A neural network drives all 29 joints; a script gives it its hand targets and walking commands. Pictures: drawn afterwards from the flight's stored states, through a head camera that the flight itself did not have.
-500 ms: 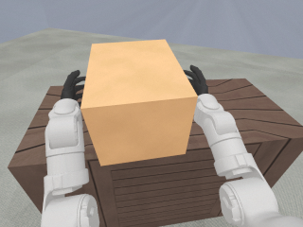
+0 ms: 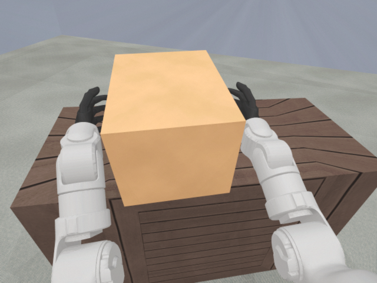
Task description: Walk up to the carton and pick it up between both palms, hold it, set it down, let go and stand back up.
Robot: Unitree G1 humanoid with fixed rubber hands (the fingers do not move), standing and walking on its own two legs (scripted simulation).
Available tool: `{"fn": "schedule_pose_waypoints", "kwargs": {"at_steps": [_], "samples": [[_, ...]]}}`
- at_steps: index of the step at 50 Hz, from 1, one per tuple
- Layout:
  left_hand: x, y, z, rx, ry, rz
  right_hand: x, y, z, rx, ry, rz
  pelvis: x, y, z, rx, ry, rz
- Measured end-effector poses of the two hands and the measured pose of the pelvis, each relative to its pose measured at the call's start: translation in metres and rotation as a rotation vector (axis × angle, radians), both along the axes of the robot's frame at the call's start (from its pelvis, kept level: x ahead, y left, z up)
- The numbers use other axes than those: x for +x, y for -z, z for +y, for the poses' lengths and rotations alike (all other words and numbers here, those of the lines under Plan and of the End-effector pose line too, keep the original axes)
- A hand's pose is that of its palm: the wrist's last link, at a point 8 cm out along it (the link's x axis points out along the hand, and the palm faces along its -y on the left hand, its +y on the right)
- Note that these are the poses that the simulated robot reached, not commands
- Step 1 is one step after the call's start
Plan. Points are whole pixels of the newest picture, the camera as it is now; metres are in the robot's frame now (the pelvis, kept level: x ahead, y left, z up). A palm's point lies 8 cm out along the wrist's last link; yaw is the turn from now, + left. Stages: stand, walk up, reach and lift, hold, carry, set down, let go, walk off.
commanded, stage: hold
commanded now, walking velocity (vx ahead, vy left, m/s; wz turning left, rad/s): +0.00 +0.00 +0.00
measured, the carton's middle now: (169, 120) +0.42 +0.01 +0.19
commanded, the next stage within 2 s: none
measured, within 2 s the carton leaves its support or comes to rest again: neither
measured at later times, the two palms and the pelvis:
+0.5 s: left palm (87, 128) +0.36 +0.17 +0.22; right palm (244, 121) +0.36 -0.15 +0.22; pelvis +0.00 +0.00 +0.00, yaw +0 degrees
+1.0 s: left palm (88, 128) +0.36 +0.17 +0.22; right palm (245, 120) +0.36 -0.15 +0.22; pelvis +0.00 +0.00 +0.00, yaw +0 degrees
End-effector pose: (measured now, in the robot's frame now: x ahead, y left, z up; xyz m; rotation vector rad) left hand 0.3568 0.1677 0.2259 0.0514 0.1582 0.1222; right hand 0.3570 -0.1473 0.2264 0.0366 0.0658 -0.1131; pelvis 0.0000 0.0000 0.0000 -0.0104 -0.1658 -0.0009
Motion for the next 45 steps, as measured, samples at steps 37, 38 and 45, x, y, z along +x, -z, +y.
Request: {"fn": "schedule_pose_waypoints", "kwargs": {"at_steps": [37, 38, 45], "samples": [[0.0043, 0.0053, 0.0008, 0.001, -0.012, 0.008, 0.0081, 0.0051, 0.0009, 0.023, -0.01, 0.011, 0.0023, 0.0005, -0.0013, -0.001, -0.004, 0.012], [0.0042, 0.0052, 0.0007, 0.001, -0.012, 0.008, 0.0079, 0.005, 0.0008, 0.023, -0.009, 0.01, 0.0025, 0.0005, -0.0012, -0.001, -0.003, 0.011], [0.0033, 0.0045, 0.0003, -0.001, -0.011, 0.007, 0.007, 0.0047, 0.0004, 0.026, -0.008, 0.01, 0.0031, 0.0005, -0.0007, -0.001, 0.0, 0.009]]}}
